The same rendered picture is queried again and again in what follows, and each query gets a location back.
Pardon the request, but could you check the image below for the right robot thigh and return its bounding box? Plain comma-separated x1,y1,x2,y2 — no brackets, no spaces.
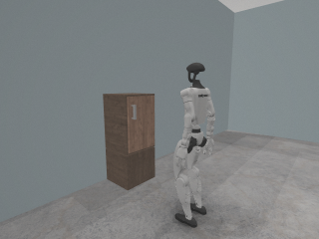
186,137,207,178

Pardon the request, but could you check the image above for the robot left hand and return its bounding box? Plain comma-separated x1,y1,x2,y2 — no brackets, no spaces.
175,147,188,170

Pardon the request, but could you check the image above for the robot left upper arm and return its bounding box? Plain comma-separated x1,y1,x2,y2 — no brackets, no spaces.
180,88,195,122

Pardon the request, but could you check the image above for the left robot forearm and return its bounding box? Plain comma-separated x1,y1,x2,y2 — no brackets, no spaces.
180,114,193,148

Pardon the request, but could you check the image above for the cupboard door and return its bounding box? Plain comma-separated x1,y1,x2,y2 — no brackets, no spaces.
127,96,155,153

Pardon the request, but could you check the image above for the robot right upper arm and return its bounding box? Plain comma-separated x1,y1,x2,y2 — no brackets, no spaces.
206,88,215,119

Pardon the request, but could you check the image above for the handle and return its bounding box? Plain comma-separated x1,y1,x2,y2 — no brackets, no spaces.
132,105,137,120

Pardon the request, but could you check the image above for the robot torso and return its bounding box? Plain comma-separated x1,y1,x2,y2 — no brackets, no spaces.
183,85,208,147

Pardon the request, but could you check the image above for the right robot forearm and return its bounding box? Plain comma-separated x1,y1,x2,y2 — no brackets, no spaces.
206,115,215,139

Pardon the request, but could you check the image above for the robot right hand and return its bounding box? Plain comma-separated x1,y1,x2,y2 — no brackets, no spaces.
203,138,214,156

